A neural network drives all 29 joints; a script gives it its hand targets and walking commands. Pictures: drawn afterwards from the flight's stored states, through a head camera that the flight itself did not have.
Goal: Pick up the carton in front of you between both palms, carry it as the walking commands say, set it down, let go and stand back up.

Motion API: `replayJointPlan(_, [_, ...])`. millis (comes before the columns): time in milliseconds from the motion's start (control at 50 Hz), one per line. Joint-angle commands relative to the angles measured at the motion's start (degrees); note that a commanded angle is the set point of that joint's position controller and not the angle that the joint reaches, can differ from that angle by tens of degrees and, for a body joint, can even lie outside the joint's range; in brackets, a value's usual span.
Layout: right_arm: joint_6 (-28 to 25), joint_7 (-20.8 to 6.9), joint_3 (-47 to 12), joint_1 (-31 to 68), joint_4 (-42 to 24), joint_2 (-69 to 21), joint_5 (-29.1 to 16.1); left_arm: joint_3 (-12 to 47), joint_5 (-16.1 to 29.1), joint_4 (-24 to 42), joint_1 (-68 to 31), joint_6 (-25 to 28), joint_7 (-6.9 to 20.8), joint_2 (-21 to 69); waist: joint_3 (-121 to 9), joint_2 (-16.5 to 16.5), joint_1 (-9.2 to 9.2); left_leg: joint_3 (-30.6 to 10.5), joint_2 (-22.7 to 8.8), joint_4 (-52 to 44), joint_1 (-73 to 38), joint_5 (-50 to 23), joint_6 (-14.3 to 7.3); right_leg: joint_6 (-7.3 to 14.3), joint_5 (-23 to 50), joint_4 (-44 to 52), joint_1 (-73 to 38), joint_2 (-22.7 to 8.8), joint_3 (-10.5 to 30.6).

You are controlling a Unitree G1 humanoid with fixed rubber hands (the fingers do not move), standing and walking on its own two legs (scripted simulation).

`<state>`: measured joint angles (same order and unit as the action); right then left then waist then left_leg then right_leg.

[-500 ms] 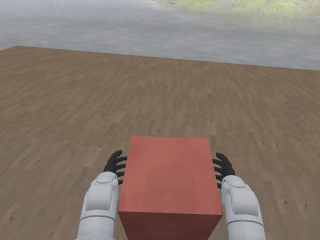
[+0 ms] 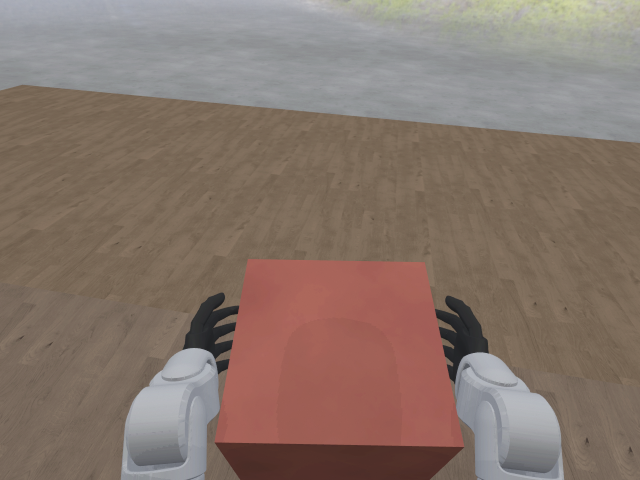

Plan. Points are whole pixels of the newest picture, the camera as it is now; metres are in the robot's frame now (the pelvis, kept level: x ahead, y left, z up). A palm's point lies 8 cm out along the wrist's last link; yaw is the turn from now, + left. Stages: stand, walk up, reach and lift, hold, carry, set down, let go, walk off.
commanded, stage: carry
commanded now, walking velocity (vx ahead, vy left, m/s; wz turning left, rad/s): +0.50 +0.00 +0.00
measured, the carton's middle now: (333, 385) +0.27 +0.01 +0.03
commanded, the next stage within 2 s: none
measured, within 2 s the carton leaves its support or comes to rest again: neither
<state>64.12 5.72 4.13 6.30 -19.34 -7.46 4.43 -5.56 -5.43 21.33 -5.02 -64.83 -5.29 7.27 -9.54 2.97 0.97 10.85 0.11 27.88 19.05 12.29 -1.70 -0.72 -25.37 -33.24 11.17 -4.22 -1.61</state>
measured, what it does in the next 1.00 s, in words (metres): walks ahead: right foot, then left foot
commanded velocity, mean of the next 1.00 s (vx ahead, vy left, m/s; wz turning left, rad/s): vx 0.50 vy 0.00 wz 0.00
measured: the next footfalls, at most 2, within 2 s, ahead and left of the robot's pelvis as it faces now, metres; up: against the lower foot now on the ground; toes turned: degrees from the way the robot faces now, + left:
right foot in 0.32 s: +0.35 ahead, -0.13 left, +0.00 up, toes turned -13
left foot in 0.82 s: +0.69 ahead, +0.06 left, +0.00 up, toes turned +13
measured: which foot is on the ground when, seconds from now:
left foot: down 0.00-0.32, up 0.34-0.80, down 0.82-1.00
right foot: up 0.00-0.30, down 0.32-0.86, up 0.88-1.00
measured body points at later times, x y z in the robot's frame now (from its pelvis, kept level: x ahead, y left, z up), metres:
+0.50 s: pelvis +0.28 -0.06 +0.01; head +0.29 -0.07 +0.46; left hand +0.53 +0.11 +0.08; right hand +0.55 -0.20 +0.08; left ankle +0.21 +0.07 -0.65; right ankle +0.31 -0.12 -0.73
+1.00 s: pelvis +0.61 -0.01 +0.01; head +0.63 -0.01 +0.46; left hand +0.89 +0.12 +0.08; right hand +0.88 -0.18 +0.08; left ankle +0.65 +0.05 -0.73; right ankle +0.52 -0.14 -0.63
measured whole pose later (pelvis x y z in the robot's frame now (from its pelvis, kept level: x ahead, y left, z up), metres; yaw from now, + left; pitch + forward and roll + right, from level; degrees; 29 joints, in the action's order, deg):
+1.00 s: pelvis +0.61 -0.01 +0.01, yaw -2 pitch +4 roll +0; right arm 68.1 6.9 4.6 6.3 -23.8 -7.4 3.2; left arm -5.6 -3.8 24.9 -6.4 -69.3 -6.9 7.3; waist -2.4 0.9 -1.9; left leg 15.1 -2.4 27.5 19.7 11.9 -4.9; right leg 1.9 -19.0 -70.2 28.1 -4.7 -3.2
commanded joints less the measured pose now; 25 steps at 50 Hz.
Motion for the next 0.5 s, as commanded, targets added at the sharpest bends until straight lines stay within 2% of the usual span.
replayJointPlan(0, [2.1,-7.6,-36.3,16.8,-6.5,-49.5,-15.8,41.8,21.6,11.1,-26.2,-2.9,8.9,48.1,-10.3,-20.4,-2.86,-39.6,-25.6,-14.0,-37.6,-2.7,-11.9,0.4,-4.9,-24.1,35.6,3.2,-4.9])
replayJointPlan(20, [2.8,-7.3,-36.6,17.3,-9.0,-49.8,-16.2,42.4,22.6,11.6,-25.9,-3.5,9.1,48.1,-8.3,-13.7,-2.78,-38.0,-26.9,-13.0,-36.0,-9.1,-13.7,1.4,-6.3,-28.8,38.8,-0.3,-1.2])
replayJointPlan(40, [3.4,-7.0,-37.1,19.6,-11.1,-49.7,-16.9,41.9,23.0,11.4,-26.1,-3.8,9.1,47.8,-7.8,-8.9,-2.71,-33.2,-25.6,-12.6,-34.6,-13.1,-12.5,1.8,-5.0,-30.3,39.4,-1.7,-0.8])
replayJointPlan(60, [3.9,-6.8,-37.8,20.9,-12.4,-49.4,-17.8,41.4,23.0,10.9,-25.1,-4.1,9.0,47.8,-7.8,-5.8,-2.61,-28.7,-24.0,-14.1,-32.6,-10.3,-10.5,1.7,-2.3,-27.4,38.6,-2.7,-0.6])
replayJointPlan(80, [4.2,-6.7,-38.5,22.1,-13.5,-49.1,-18.7,41.0,22.8,10.6,-24.3,-4.3,8.7,47.8,-6.9,-5.5,-2.62,-24.0,-21.9,-15.8,-30.2,-8.9,-8.3,1.2,0.3,-22.7,36.5,-3.0,-1.5])
replayJointPlan(100, [4.6,-6.8,-39.2,22.6,-14.1,-48.6,-19.5,40.5,22.4,10.1,-23.4,-4.4,8.3,48.0,-5.9,-6.8,-2.61,-19.8,-19.7,-16.8,-28.3,-9.5,-6.9,0.7,3.9,-19.0,34.3,-2.0,-3.5])
replayJointPlan(140, [5.3,-7.0,-39.7,21.8,-14.1,-47.1,-20.6,39.2,20.9,9.5,-20.9,-4.7,7.2,47.0,-4.6,-9.5,-2.3,-13.3,-16.6,-17.3,-24.3,-9.9,-5.6,0.0,9.1,-11.1,29.2,-0.6,-5.8])
replayJointPlan(180, [5.9,-7.1,-39.6,20.9,-13.4,-45.2,-21.4,37.9,19.3,9.1,-19.2,-5.1,6.2,45.4,-2.5,-11.1,-2.25,-8.7,-15.0,-17.1,-20.3,-11.8,-4.9,0.1,12.5,-3.6,23.9,0.9,-8.6])
replayJointPlan(220, [6.5,-7.1,-39.3,20.4,-13.2,-43.7,-21.6,37.1,18.5,9.3,-18.5,-5.7,5.5,43.9,-1.6,-12.5,-2.09,-5.8,-14.5,-16.1,-16.4,-13.1,-3.5,0.7,18.1,0.9,16.5,2.0,-11.1])
replayJointPlan(260, [7.1,-7.1,-39.1,20.8,-13.5,-42.9,-21.6,36.6,18.1,9.6,-18.7,-6.1,5.3,43.1,-2.5,-11.9,-1.29,-1.7,-13.4,-9.3,-12.3,-17.4,-2.0,1.4,20.5,3.3,5.6,3.6,-13.7])
replayJointPlan(280, [7.4,-7.1,-39.0,20.7,-13.6,-42.5,-21.4,36.3,18.2,9.4,-18.7,-6.3,5.3,42.8,-4.5,-10.4,-0.88,1.3,-11.2,-1.7,-9.2,-20.0,-0.6,1.8,17.1,3.8,-2.5,5.3,-15.4])
replayJointPlan(300, [7.7,-7.0,-38.6,20.6,-13.5,-41.6,-21.3,36.0,18.3,9.2,-18.7,-6.5,5.4,42.6,-7.5,-7.5,-0.1,3.2,-9.0,8.8,-4.1,-17.7,0.9,1.9,13.4,4.0,-12.4,3.7,-13.3])
replayJointPlan(320, [8.2,-7.0,-38.4,21.5,-14.0,-40.9,-21.0,35.6,18.0,9.2,-18.5,-6.7,5.4,41.7,-9.9,3.7,0.93,2.9,-4.9,24.9,6.2,-5.1,3.7,5.5,-2.1,13.6,-18.8,-10.4,10.0])
replayJointPlan(340, [8.5,-7.0,-38.6,22.4,-14.7,-41.5,-20.9,36.0,18.6,9.0,-20.0,-6.9,5.6,42.1,-11.1,13.8,0.41,-2.1,0.4,39.1,19.6,15.5,4.2,12.4,-5.0,22.5,-24.7,-21.8,32.2])
replayJointPlan(360, [8.5,-7.4,-38.9,22.5,-13.9,-42.7,-21.1,36.7,19.6,9.5,-20.0,-6.9,6.1,44.1,-10.5,10.0,0.23,-8.8,-3.8,45.4,21.8,15.0,2.1,13.4,0.1,23.0,-21.3,-22.5,32.2])
replayJointPlan(380, [8.2,-7.9,-39.2,23.2,-14.2,-45.3,-21.3,37.8,20.4,10.2,-21.1,-6.4,6.6,46.7,-10.3,6.4,0.17,-9.9,-6.2,47.0,21.9,12.7,0.6,12.7,6.2,21.8,-17.6,-20.1,26.7])
replayJointPlan(400, [7.6,-8.4,-39.6,23.2,-13.7,-48.1,-21.2,39.0,21.0,11.2,-22.7,-5.9,7.2,49.2,-10.6,0.9,-0.05,-10.5,-8.0,45.5,21.3,8.9,0.0,11.4,8.8,21.2,-14.9,-18.7,21.5])
replayJointPlan(420, [6.9,-8.8,-39.7,22.6,-13.1,-50.2,-20.9,40.3,21.5,12.0,-24.1,-5.3,7.8,51.2,-10.2,-1.2,-0.28,-11.1,-9.4,42.0,19.8,5.3,0.0,9.8,10.6,21.9,-11.9,-17.2,16.8])
replayJointPlan(440, [6.2,-8.9,-39.6,21.6,-12.8,-51.6,-20.3,41.2,22.0,12.5,-24.6,-4.8,8.3,52.4,-10.7,-0.5,-0.5,-10.6,-9.4,38.9,17.9,3.0,0.2,8.5,10.8,22.5,-10.3,-15.9,12.4])
replayJointPlan(480, [4.8,-8.8,-39.6,19.5,-12.0,-52.3,-18.6,42.4,22.7,12.9,-24.1,-4.0,9.2,52.7,-10.2,1.1,-0.38,-8.3,-8.4,32.9,16.8,1.3,0.8,7.8,11.5,23.7,-9.5,-14.2,7.0])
